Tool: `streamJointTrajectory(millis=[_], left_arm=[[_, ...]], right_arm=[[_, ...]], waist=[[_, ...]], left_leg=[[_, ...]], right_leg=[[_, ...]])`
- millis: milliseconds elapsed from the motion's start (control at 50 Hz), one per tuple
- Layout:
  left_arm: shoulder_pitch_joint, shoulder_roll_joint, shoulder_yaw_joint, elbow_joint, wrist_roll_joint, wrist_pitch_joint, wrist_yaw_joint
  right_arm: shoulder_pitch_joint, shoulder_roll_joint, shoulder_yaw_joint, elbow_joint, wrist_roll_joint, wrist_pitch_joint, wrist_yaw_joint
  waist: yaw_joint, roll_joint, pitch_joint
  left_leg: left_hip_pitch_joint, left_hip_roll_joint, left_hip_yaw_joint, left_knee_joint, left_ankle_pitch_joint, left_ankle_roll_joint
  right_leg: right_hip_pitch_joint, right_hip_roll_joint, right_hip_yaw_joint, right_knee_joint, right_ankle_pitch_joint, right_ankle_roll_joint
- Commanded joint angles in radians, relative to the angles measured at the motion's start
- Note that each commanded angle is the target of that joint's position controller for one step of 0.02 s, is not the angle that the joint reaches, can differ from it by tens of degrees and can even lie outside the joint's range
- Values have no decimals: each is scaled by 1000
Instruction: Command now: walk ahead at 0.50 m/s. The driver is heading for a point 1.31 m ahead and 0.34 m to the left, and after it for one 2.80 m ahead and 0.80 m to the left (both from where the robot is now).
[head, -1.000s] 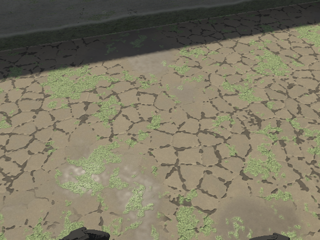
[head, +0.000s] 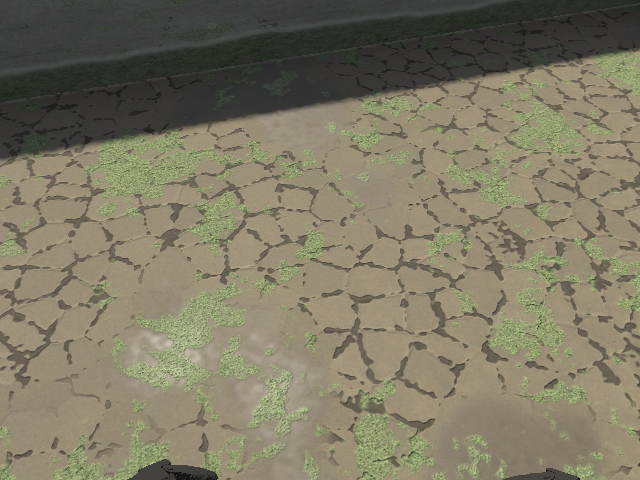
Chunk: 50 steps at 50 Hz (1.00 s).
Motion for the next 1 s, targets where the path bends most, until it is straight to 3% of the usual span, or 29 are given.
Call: streamJointTrajectory(millis=[20,280,420,540,760,1000], left_arm=[[-82,85,30,-97,0,-18,3],[-80,86,31,-96,0,-17,3],[18,110,60,-21,-26,-9,-2],[61,110,78,30,-37,-3,15],[138,111,97,83,-46,2,32],[174,103,108,106,-51,7,40]], right_arm=[[-81,-90,-31,-95,0,-17,-3],[-81,-90,-31,-95,0,-17,-4],[19,-118,-60,-18,30,-2,-4],[70,-114,-77,32,49,-3,-12],[150,-115,-93,93,56,7,-30],[183,-104,-100,124,59,11,-39]], waist=[[0,1,-74],[1,1,-73],[0,-3,-32],[-1,3,-17],[-1,0,-18],[-3,2,4]], left_leg=[[73,117,-117,-24,186,19],[71,115,-119,-25,186,19],[97,118,-125,-72,159,43],[113,111,-115,-95,218,46],[128,97,-98,-98,308,41],[111,91,-90,-108,281,40]], right_leg=[[-35,-83,64,-29,204,-35],[-33,-84,63,-30,203,-35],[-27,-88,71,-75,164,-59],[-25,-78,62,-87,179,-58],[-14,-64,42,-90,238,-55],[-24,-56,32,-101,219,-56]])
